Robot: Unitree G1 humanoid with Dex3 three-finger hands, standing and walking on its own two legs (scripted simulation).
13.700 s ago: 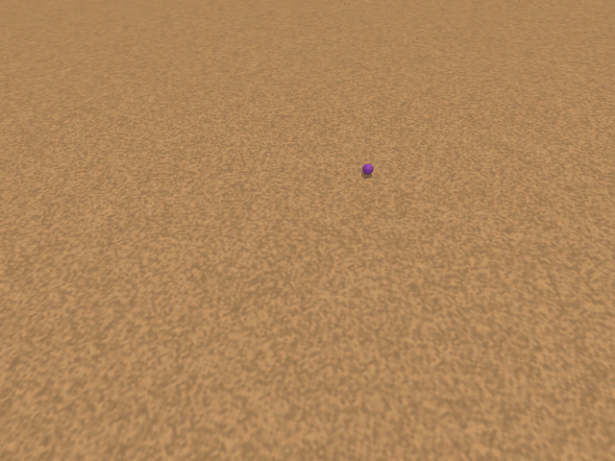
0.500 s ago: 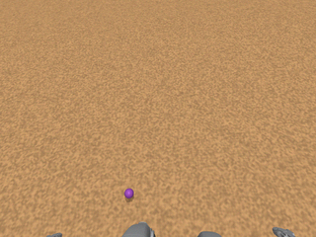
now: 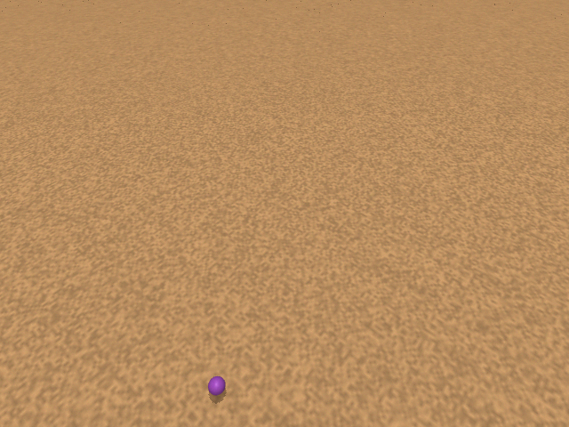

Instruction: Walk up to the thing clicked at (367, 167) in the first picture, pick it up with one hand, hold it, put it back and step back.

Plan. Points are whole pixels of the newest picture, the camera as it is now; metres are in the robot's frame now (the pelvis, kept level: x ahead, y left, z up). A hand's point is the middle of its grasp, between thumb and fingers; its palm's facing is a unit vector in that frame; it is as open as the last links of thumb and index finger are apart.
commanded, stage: stand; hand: left
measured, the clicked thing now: (216, 385) +0.41 +0.26 -0.75
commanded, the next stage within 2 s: walk up in 1.74 s
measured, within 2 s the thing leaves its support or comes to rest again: neither
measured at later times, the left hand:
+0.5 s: hand out of the picture +0.11 +0.26 -0.15, palm faces -0.03 -0.94 -0.33, open 7.4 cm
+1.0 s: hand out of the picture +0.11 +0.26 -0.15, palm faces -0.04 -0.95 -0.32, open 7.4 cm
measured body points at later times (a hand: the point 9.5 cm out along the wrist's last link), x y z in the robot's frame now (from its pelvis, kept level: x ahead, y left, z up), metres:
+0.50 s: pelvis +0.02 +0.00 +0.01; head +0.03 +0.01 +0.46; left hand +0.11 +0.30 -0.13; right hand +0.11 -0.29 -0.12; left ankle +0.08 +0.12 -0.74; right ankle -0.01 -0.12 -0.74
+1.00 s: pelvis +0.03 +0.01 +0.01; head +0.04 +0.01 +0.46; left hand +0.11 +0.30 -0.13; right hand +0.11 -0.29 -0.12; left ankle +0.08 +0.12 -0.74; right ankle -0.01 -0.12 -0.74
